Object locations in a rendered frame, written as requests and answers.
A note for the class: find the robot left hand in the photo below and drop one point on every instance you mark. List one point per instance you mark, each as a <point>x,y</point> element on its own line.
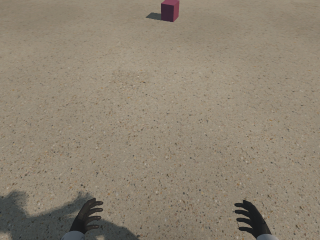
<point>82,219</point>

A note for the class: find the carton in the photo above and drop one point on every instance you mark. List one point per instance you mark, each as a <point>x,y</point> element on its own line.
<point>170,10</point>

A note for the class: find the robot right hand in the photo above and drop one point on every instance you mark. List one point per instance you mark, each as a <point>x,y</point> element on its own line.
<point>256,221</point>

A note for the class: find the robot left forearm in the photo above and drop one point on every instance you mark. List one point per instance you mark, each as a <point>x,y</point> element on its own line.
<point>73,235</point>

